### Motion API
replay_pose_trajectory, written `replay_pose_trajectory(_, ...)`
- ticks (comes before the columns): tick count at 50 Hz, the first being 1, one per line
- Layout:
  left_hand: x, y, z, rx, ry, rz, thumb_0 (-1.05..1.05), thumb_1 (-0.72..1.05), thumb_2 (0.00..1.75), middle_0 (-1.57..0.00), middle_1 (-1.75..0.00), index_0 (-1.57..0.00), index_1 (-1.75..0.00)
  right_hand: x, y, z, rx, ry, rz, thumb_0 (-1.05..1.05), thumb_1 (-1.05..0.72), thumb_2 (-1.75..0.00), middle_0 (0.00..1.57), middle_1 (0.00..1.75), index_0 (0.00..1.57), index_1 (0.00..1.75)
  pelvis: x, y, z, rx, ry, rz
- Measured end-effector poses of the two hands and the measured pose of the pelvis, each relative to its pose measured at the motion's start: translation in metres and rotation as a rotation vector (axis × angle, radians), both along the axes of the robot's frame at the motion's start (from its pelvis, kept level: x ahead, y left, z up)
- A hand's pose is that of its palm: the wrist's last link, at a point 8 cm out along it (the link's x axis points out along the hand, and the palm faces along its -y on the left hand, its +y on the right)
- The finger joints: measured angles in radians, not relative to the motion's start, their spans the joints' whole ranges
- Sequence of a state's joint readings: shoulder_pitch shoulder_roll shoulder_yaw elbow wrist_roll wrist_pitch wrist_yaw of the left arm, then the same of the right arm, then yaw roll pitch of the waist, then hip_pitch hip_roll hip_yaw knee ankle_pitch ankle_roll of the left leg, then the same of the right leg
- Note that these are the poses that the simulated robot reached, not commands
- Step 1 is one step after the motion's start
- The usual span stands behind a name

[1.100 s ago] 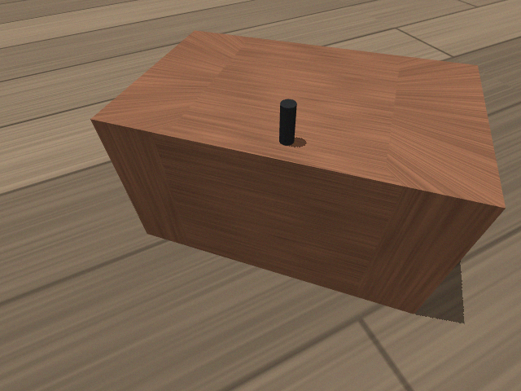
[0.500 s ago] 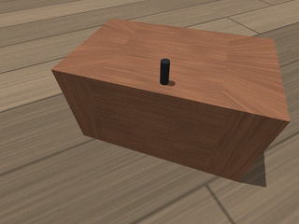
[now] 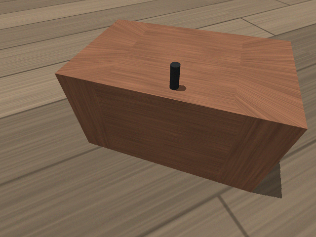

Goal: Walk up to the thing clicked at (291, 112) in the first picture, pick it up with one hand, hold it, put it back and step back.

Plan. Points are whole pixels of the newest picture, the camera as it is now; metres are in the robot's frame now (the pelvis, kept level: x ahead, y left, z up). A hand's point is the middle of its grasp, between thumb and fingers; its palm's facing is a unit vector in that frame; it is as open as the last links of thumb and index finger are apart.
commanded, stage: stand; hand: left
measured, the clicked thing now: (174, 76) +0.81 -0.07 -0.07
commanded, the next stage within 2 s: walk up in 0.02 s
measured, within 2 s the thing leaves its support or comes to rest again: neither
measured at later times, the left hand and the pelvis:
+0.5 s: hand out of the picture +0.18 +0.18 -0.15, palm faces -0.16 -0.91 -0.39, open 7.4 cm; pelvis +0.10 -0.09 -0.02, yaw -12 degrees
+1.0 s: hand (127, 148) +0.47 +0.13 -0.15, palm faces -0.36 -0.84 -0.40, open 7.4 cm; pelvis +0.29 -0.10 -0.02, yaw -19 degrees
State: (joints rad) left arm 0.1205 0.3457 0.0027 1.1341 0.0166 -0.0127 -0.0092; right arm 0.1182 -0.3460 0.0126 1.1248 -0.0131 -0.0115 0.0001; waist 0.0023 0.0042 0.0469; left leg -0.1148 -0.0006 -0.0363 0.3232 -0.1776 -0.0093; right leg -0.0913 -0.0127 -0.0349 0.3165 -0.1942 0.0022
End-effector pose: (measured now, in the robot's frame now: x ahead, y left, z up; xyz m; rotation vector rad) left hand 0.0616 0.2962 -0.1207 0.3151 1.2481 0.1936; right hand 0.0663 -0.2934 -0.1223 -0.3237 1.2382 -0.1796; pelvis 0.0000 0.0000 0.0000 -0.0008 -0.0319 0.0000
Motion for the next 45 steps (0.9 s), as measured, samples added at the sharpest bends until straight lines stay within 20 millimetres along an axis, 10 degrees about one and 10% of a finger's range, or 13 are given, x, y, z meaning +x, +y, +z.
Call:
replay_pose_trajectory(7,0.01,0.004,-0.003,0.004,0.041,-0.059,0.0,0.9,0.89,-0.21,-0.3,-0.21,-0.3,-0.006,-0.021,0.004,-0.022,-0.097,-0.064,0.0,-0.9,-0.9,0.2,0.3,0.21,0.3,0.011,-0.006,-0.008,0.017,0.007,-0.072)
replay_pose_trajectory(16,0.083,-0.028,0.009,0.053,-0.015,-0.166,0.0,0.9,0.9,-0.21,-0.3,-0.2,-0.3,-0.033,-0.097,-0.006,-0.074,-0.01,-0.164,0.0,-0.9,-0.9,0.2,0.3,0.21,0.3,0.051,-0.055,-0.02,0.036,-0.022,-0.148)
replay_pose_trajectory(21,0.108,-0.056,0.004,0.082,-0.07,-0.162,0.0,0.9,0.89,-0.21,-0.3,-0.21,-0.3,-0.002,-0.129,-0.025,-0.071,-0.002,-0.174,0.01,-0.91,-0.9,0.2,0.3,0.21,0.3,0.077,-0.082,-0.034,-0.011,-0.049,-0.166)
replay_pose_trajectory(30,0.144,-0.087,0.006,0.024,-0.001,-0.191,0.0,0.9,0.89,-0.21,-0.3,-0.21,-0.3,0.078,-0.125,0.002,-0.023,-0.109,-0.156,0.0,-0.91,-0.9,0.2,0.3,0.21,0.3,0.137,-0.095,-0.015,-0.02,-0.03,-0.241)
replay_pose_trajectory(39,0.257,-0.078,-0.02,0.015,-0.021,-0.296,0.0,0.9,0.89,-0.21,-0.3,-0.21,-0.3,0.135,-0.116,0.007,-0.093,-0.153,-0.205,0.0,-0.9,-0.9,0.2,0.3,0.21,0.3,0.217,-0.08,-0.032,0.006,-0.018,-0.287)
replay_pose_trajectory(45,0.353,-0.096,-0.002,0.019,-0.097,-0.4,0.0,0.9,0.89,-0.21,-0.3,-0.21,-0.3,0.141,-0.106,0.02,-0.077,-0.134,-0.303,0.0,-0.9,-0.9,0.2,0.3,0.21,0.3,0.26,-0.088,-0.017,-0.009,-0.018,-0.314)
